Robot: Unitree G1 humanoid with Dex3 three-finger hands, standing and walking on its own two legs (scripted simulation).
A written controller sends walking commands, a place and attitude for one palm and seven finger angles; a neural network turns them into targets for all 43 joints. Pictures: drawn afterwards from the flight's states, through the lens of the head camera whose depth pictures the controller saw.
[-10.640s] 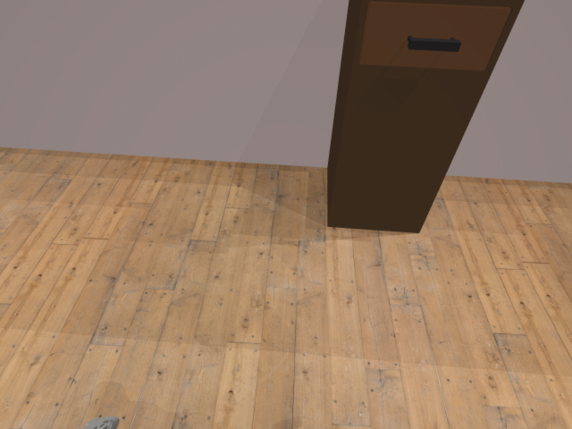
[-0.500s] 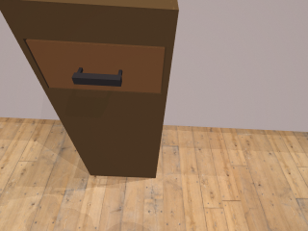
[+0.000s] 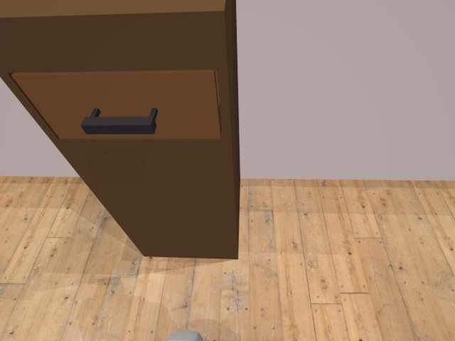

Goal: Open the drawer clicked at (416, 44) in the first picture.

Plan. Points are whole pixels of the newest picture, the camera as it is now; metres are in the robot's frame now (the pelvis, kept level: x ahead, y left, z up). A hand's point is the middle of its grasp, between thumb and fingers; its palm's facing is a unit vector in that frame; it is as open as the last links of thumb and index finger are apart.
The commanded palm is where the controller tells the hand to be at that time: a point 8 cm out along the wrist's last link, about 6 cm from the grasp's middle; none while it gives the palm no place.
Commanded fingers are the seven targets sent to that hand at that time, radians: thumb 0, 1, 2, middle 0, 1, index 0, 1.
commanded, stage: come to a stop and stand still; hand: left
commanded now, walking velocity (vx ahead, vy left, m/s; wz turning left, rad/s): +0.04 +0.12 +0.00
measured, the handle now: (122, 118) +0.50 +0.25 +0.10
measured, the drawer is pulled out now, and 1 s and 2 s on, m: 0.00 0.00 0.00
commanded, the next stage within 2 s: look again from close up in 0.48 s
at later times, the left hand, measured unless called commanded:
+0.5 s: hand out of the picture -0.03 +0.20 -0.17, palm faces +0.06 -0.98 -0.18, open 7.3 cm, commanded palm none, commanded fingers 0.00 0.90 0.90 -0.20 -0.30 -0.20 -0.30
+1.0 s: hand out of the picture +0.01 +0.15 -0.17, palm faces +0.04 -0.97 -0.23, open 7.2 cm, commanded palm none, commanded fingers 0.00 0.90 0.90 -0.20 -0.30 -0.20 -0.30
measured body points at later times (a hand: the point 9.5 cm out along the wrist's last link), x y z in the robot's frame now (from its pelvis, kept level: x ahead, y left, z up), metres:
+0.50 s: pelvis -0.02 +0.02 +0.01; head -0.02 +0.02 +0.46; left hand -0.03 +0.25 -0.15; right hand -0.06 -0.18 -0.15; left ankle -0.05 +0.15 -0.74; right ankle -0.04 -0.08 -0.69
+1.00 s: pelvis +0.00 -0.02 +0.00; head -0.01 -0.04 +0.45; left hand +0.01 +0.20 -0.15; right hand +0.01 -0.24 -0.17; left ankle -0.03 +0.08 -0.74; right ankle -0.03 -0.08 -0.74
